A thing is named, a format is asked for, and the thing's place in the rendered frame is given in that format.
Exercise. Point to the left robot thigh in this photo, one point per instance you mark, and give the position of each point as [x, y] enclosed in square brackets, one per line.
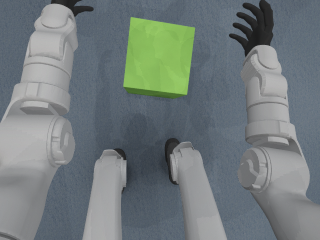
[103, 220]

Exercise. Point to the right robot upper arm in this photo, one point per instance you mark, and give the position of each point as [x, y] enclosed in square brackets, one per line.
[278, 180]

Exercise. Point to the robot right shin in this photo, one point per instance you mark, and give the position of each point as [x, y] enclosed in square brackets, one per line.
[187, 145]

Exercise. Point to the carton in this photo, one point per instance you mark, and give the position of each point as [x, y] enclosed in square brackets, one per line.
[158, 59]

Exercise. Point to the robot right hand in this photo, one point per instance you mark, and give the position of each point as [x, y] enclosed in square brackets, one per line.
[262, 26]

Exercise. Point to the robot left forearm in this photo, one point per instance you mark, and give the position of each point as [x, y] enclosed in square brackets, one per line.
[47, 68]

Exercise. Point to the robot left hand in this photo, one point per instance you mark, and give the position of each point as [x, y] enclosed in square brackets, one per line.
[70, 4]

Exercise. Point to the left robot upper arm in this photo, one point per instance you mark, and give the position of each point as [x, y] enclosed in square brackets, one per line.
[32, 148]

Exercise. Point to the robot right forearm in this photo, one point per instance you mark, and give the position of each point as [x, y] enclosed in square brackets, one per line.
[268, 121]

